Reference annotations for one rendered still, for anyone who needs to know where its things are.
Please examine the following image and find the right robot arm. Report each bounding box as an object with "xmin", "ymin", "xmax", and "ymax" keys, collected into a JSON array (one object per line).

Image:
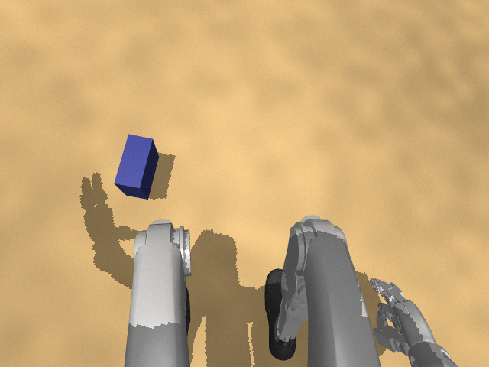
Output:
[{"xmin": 408, "ymin": 342, "xmax": 458, "ymax": 367}]

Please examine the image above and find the right robot foot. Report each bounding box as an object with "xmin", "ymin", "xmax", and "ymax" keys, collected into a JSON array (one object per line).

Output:
[{"xmin": 265, "ymin": 269, "xmax": 296, "ymax": 361}]

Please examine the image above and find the right robot hand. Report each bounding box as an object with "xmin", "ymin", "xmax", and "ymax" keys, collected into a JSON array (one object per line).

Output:
[{"xmin": 370, "ymin": 278, "xmax": 436, "ymax": 356}]

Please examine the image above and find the carton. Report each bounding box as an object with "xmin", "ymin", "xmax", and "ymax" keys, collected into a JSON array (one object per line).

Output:
[{"xmin": 114, "ymin": 134, "xmax": 159, "ymax": 200}]

